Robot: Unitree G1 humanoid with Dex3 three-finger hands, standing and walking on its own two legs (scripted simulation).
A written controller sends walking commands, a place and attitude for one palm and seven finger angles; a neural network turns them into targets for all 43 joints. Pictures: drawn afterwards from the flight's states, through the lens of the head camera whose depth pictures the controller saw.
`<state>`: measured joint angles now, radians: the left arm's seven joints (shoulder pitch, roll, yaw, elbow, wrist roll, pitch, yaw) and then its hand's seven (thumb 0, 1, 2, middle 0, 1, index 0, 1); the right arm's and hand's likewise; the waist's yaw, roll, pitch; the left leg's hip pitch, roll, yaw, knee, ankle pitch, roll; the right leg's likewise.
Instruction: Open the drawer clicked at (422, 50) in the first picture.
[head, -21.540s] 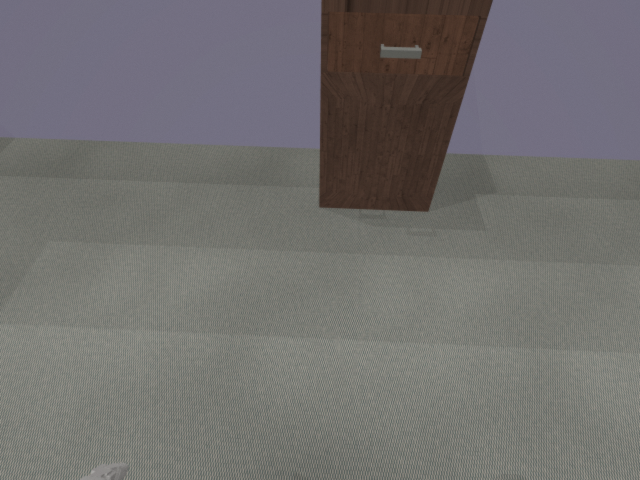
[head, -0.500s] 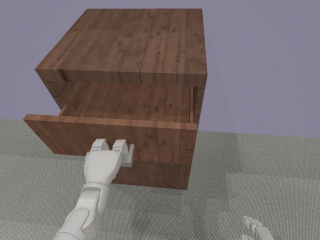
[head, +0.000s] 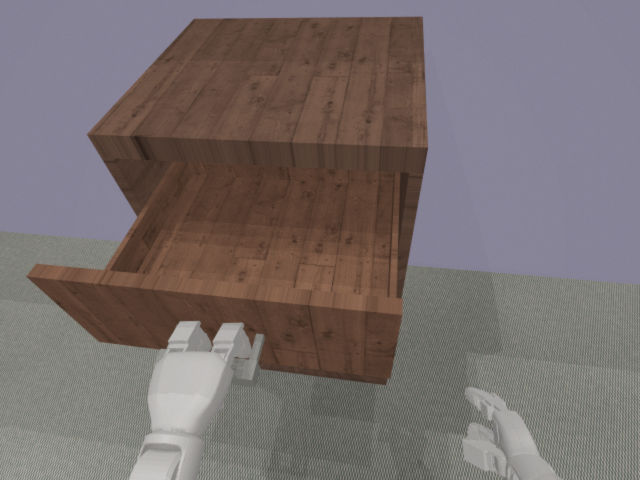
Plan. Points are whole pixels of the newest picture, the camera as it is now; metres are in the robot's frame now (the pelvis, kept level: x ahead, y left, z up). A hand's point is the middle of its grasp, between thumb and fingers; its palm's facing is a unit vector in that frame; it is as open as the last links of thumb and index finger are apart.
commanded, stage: pull the drawer open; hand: left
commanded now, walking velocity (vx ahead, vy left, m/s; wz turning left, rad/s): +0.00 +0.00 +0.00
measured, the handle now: (213, 352) +0.27 +0.17 +0.02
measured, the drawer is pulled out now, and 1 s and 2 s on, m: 0.23 0.30 0.28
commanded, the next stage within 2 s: open the thumb to release the handle in 0.92 s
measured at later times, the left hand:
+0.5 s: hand (200, 432) +0.18 +0.17 +0.00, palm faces +0.00 -0.14 -0.99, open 5.8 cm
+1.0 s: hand (190, 461) +0.15 +0.17 +0.00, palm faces -0.05 -0.16 -0.99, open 6.0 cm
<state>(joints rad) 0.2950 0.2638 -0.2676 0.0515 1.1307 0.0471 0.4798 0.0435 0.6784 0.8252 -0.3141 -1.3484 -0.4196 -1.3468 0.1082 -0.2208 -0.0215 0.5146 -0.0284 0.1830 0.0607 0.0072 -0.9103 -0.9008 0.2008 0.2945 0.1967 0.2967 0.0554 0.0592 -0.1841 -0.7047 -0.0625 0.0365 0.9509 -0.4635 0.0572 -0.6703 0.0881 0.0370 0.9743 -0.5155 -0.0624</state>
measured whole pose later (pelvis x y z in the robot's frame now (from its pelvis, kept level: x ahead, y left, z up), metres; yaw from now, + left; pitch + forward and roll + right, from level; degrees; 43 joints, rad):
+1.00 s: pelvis +0.00 -0.02 -0.02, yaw -1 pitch +15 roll +3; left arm 0.70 0.33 -0.11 -0.24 1.08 -0.12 0.47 0.07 0.67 0.72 -0.29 -1.35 -0.41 -1.34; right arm 0.14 -0.22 0.03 0.44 -0.06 0.13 0.09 0.01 -0.91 -0.90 0.20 0.29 0.20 0.30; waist 0.06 0.04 -0.21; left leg -0.80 -0.05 0.05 1.04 -0.51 0.03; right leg -0.78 0.10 0.05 1.09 -0.56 -0.09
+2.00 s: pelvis -0.02 -0.02 -0.01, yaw +1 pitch +13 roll +1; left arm 0.45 0.32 -0.17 -0.07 1.08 -0.05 0.51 0.00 -0.49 0.30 -0.34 -1.22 -0.34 -1.23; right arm 0.12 -0.22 0.00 0.51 -0.03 0.18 0.02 0.01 -0.91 -0.90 0.20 0.29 0.20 0.30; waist 0.08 0.06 -0.18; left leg -0.78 -0.06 0.01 1.02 -0.45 0.03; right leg -0.75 0.09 0.01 1.05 -0.52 -0.08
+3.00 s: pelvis -0.01 +0.03 +0.03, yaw -1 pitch +3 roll -1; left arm 0.49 0.37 -0.23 -0.56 0.96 0.15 0.21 0.00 -0.49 0.30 -0.32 -1.20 -0.33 -1.20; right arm 0.13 -0.24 0.03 0.46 0.02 0.19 0.09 0.01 -0.91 -0.90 0.20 0.29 0.20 0.30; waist 0.11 0.12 -0.11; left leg -0.45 -0.07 0.05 0.77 -0.38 0.09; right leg -0.41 0.07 0.07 0.78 -0.42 -0.02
